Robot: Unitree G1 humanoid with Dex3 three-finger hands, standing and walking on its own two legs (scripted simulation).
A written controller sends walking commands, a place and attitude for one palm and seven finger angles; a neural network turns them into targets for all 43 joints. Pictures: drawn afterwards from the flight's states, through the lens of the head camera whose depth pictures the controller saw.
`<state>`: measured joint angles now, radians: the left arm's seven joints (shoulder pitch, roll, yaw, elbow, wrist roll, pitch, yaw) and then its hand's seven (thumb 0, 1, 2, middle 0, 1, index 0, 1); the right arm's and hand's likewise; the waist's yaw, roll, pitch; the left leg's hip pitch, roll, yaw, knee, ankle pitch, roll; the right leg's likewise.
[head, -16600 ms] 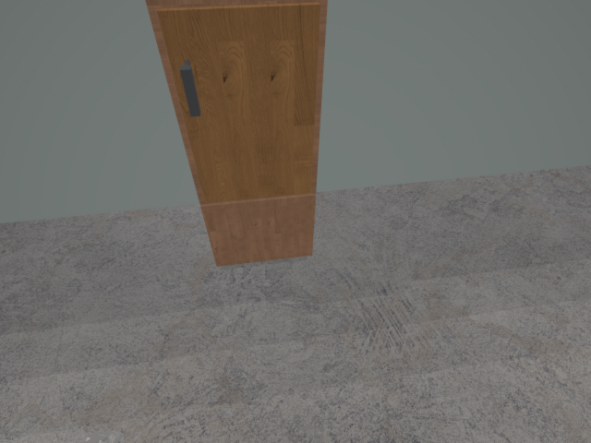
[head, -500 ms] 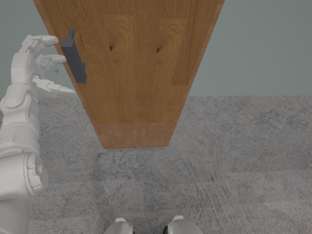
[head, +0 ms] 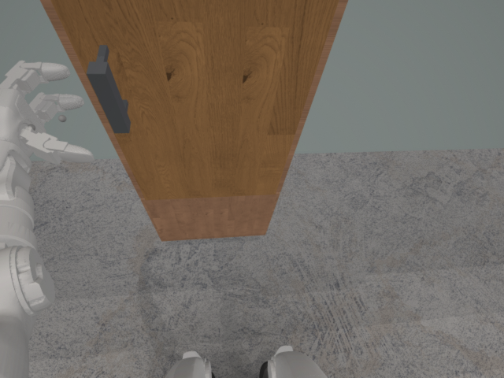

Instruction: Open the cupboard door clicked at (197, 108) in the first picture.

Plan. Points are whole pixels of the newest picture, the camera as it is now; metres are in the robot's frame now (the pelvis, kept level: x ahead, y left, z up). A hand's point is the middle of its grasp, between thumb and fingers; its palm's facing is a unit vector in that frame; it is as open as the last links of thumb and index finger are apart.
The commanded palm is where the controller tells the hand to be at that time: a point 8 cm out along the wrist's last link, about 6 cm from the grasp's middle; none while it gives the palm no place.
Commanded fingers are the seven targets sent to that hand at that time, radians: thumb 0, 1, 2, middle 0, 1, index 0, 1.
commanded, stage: move the hooked fingers beside the handle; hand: left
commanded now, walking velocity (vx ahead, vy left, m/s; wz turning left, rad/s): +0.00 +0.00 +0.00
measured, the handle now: (113, 91) +0.54 +0.19 +0.10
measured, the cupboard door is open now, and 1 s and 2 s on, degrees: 0 0 0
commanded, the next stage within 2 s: slide the fingers in behind the handle in 0.84 s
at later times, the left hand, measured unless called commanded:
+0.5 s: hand (52, 114) +0.49 +0.26 +0.10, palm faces +0.01 -1.00 -0.01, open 14.0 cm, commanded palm +0.47 +0.30 +0.09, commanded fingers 0.00 -0.50 0.30 -0.30 -1.20 -0.30 -1.20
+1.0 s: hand (55, 119) +0.49 +0.26 +0.09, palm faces +0.01 -1.00 -0.01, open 14.0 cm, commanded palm +0.47 +0.29 +0.09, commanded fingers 0.00 -0.50 0.30 -0.30 -1.20 -0.30 -1.20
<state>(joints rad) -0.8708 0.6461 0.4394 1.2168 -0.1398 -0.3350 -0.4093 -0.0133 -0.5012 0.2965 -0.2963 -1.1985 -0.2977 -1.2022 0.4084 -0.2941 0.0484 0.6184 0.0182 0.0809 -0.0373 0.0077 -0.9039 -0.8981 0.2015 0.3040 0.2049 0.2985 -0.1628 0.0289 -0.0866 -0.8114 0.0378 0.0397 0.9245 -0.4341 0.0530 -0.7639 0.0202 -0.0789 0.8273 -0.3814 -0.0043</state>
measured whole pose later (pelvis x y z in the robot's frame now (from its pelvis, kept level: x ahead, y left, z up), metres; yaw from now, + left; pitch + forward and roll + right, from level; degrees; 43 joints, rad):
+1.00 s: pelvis +0.00 +0.00 +0.00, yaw +0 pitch +19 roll -4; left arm -0.85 0.66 0.45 1.19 -0.15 -0.33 -0.43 -0.01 -0.50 0.30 -0.30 -1.20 -0.30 -1.20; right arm 0.41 -0.29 0.05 0.61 0.02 0.09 -0.03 0.01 -0.90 -0.90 0.20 0.30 0.21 0.30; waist -0.16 0.03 -0.09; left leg -0.82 0.04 0.04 0.93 -0.45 0.06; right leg -0.76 0.02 -0.07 0.83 -0.39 0.00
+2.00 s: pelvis +0.00 -0.01 +0.00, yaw +2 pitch +19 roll -3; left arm -0.92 0.49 0.30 1.18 -0.14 -0.36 -0.23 -0.01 -0.50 0.30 -0.30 -1.20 -0.30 -1.26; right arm 0.41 -0.28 0.02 0.66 0.00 0.04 0.00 0.01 -0.90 -0.90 0.20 0.30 0.20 0.30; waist -0.15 0.03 -0.09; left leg -0.85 0.03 0.01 0.95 -0.44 0.04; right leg -0.79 0.01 -0.11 0.86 -0.40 -0.02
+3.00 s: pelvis +0.01 +0.00 +0.00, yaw +1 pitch +18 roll -3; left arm -0.89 0.45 0.30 1.18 -0.14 -0.38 -0.20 -0.01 0.04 0.53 -0.24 -1.26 -0.34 -1.26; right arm 0.39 -0.27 0.02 0.67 0.00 0.02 0.00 0.01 -0.90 -0.90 0.20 0.30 0.20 0.30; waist -0.14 0.04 -0.09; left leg -0.81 0.02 0.02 0.93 -0.44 0.04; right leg -0.76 0.01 -0.09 0.85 -0.40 -0.01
